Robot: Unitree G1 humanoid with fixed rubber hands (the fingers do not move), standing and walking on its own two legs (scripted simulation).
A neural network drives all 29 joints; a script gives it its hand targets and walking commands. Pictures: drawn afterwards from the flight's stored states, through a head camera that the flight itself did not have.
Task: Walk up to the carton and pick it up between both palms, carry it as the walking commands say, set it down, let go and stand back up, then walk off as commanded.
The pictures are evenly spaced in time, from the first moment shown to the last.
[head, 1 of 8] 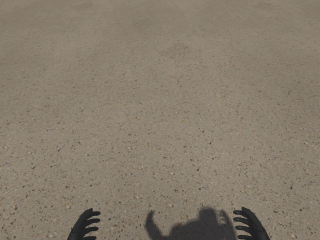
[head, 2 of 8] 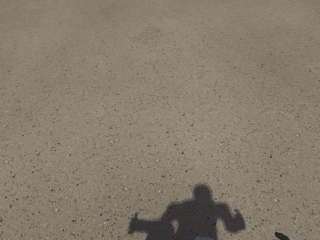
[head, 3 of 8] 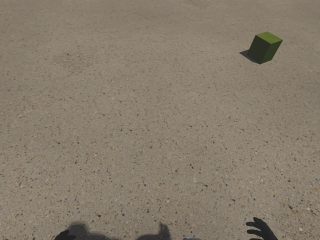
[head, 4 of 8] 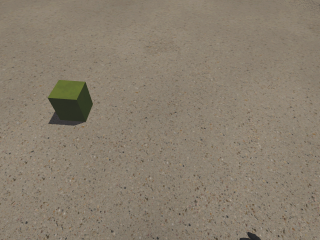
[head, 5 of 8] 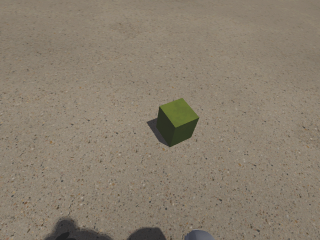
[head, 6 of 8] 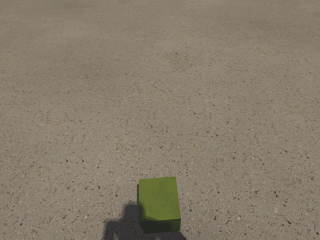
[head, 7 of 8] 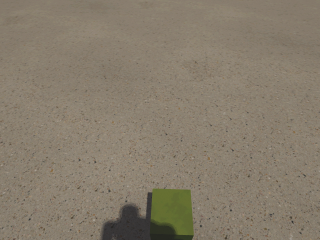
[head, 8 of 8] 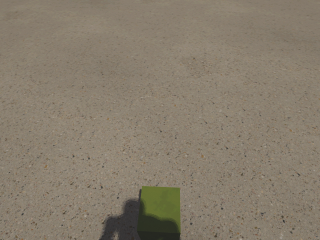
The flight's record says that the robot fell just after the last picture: no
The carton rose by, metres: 0.00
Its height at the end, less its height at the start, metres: +0.00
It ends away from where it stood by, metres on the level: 0.00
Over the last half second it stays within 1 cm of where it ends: yes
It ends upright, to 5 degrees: yes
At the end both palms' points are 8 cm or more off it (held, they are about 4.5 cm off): yes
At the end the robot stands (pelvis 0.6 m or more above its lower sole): yes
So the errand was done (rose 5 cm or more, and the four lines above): no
